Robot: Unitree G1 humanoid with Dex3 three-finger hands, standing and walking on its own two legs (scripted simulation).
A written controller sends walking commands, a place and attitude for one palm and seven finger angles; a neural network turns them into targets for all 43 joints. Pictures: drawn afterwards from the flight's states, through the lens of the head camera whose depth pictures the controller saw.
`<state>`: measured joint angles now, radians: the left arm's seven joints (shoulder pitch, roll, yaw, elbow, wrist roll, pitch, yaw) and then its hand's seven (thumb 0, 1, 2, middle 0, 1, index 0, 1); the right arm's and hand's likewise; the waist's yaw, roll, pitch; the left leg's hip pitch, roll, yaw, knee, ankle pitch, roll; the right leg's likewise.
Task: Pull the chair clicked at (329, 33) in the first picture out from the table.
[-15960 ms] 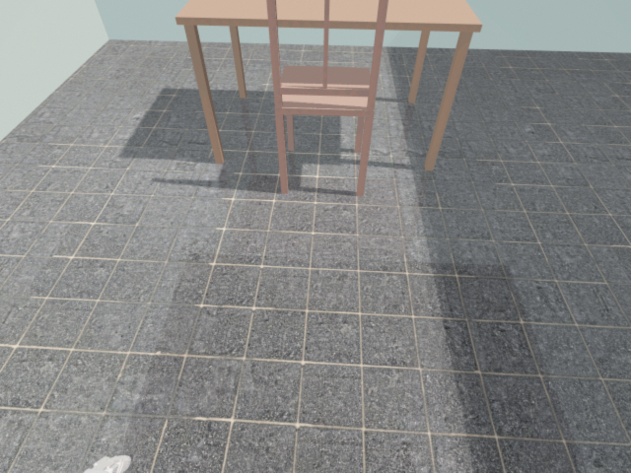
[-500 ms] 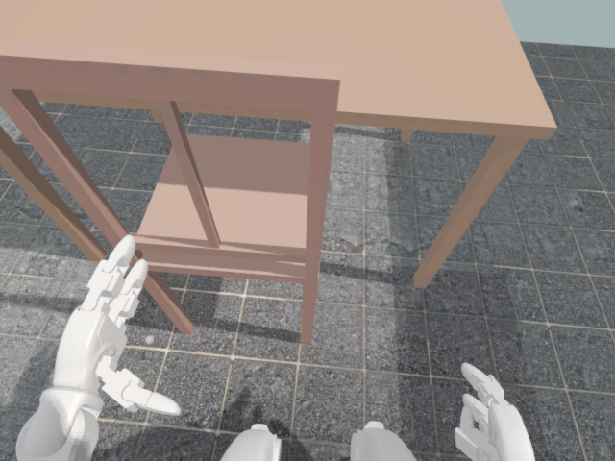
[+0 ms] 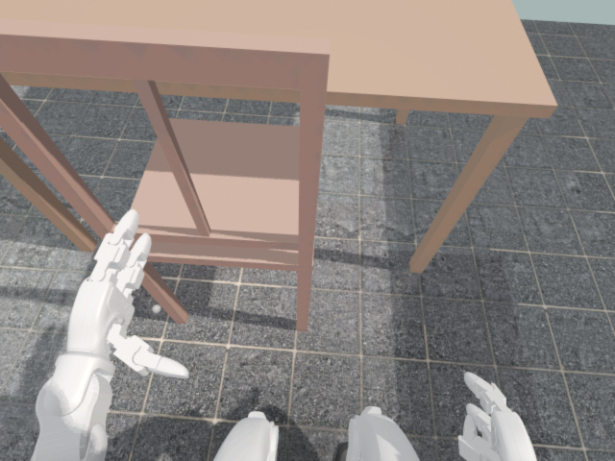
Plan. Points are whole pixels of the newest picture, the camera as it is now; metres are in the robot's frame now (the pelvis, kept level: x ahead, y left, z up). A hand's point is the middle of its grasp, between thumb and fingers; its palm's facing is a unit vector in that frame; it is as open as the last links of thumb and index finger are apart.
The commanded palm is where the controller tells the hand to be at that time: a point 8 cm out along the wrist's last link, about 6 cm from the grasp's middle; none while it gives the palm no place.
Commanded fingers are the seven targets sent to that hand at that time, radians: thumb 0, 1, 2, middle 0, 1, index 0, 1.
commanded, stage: aim the fingers beside a spindle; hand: left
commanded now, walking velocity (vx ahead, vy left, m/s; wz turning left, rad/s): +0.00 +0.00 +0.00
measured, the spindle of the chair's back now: (181, 174) +0.49 +0.21 +0.03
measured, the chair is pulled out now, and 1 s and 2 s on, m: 0.00 0.00 0.00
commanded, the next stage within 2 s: push the fingers through the gap in 1.30 s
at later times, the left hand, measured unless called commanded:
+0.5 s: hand (172, 280) +0.33 +0.19 +0.01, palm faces -0.04 -1.00 -0.03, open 16.9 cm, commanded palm +0.32 +0.24 +0.01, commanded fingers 0.00 -0.50 0.30 -0.06 -0.08 -0.06 -0.08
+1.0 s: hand (178, 274) +0.35 +0.19 +0.00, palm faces -0.02 -1.00 -0.04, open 16.9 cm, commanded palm +0.32 +0.24 +0.00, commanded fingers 0.00 -0.50 0.30 -0.06 -0.08 -0.06 -0.08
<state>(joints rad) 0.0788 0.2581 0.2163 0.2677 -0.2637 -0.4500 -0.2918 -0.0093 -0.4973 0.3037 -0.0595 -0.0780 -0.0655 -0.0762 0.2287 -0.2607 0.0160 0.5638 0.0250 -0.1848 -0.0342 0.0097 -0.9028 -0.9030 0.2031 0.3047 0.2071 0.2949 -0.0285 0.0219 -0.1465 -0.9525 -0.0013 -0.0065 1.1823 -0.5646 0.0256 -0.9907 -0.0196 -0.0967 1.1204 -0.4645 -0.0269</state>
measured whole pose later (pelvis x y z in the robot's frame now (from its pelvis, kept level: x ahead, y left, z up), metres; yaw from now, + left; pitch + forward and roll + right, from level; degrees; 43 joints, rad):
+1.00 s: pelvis +0.00 +0.01 -0.02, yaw -1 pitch +23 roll -2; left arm -0.16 0.27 0.24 0.46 -0.22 -0.47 -0.25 -0.01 -0.50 0.30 -0.06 -0.08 -0.07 -0.08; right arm 0.23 -0.26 0.01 0.57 0.02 -0.11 -0.01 0.01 -0.90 -0.90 0.20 0.30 0.21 0.29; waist -0.05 0.02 -0.15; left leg -1.08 0.00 0.01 1.26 -0.58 0.04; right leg -1.12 -0.02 -0.08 1.19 -0.47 -0.02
